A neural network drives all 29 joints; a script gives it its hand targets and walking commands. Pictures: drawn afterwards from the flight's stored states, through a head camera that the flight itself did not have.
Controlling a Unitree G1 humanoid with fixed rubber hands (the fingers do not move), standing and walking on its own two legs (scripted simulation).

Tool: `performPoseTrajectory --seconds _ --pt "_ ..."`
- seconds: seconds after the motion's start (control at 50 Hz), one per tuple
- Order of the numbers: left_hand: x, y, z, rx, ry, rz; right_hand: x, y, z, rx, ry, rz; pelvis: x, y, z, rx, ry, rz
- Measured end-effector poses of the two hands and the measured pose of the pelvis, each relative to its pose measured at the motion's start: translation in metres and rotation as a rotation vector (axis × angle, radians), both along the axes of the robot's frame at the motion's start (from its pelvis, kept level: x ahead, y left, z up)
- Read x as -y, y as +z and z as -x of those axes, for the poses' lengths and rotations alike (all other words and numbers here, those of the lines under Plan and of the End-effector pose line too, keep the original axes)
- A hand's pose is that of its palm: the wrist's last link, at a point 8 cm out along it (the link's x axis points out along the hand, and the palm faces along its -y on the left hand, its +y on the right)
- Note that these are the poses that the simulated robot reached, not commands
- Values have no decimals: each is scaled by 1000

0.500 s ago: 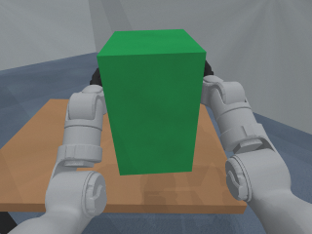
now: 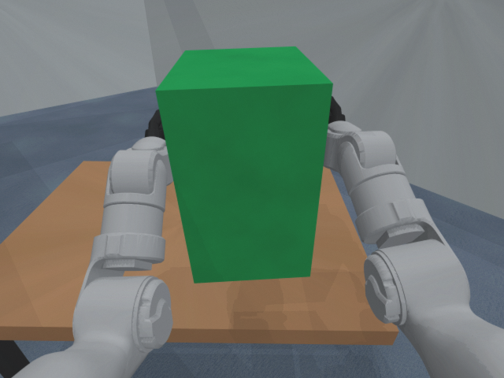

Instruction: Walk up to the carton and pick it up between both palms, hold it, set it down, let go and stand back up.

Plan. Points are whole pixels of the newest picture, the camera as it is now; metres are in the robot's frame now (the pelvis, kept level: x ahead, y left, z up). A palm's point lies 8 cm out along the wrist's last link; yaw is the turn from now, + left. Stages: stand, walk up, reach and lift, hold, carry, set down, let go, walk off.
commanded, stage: hold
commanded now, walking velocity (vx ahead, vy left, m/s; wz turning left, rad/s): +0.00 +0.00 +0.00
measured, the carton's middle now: (246, 161) +0.36 +0.00 +0.26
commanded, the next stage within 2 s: none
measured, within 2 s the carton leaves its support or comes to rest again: neither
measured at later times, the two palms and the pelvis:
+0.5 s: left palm (160, 151) +0.38 +0.13 +0.27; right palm (331, 135) +0.39 -0.13 +0.29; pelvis +0.01 +0.00 +0.00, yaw +0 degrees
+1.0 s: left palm (157, 152) +0.36 +0.13 +0.28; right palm (336, 136) +0.37 -0.13 +0.30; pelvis -0.01 +0.00 +0.00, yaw +0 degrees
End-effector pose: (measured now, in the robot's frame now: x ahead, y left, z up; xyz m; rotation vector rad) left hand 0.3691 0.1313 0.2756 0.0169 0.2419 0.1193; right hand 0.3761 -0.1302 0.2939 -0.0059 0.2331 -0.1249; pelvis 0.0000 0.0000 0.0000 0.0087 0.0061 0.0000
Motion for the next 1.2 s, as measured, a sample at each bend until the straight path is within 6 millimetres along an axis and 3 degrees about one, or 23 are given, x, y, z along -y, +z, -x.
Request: performPoseTrajectory --seconds 0.5,1.0,1.2 --pt "1 -5 -13 -8 -5 7 1 -2 -12 -10 -6 0 0 0 -8 -12 0 0" --pt "2 3 8 12 -6 9 1 5 9 8 -8 -2 0 0 6 9 0 0" --pt "8 5 1 -15 -14 12 8 4 6 -20 -17 2 0 0 7 10 1 0"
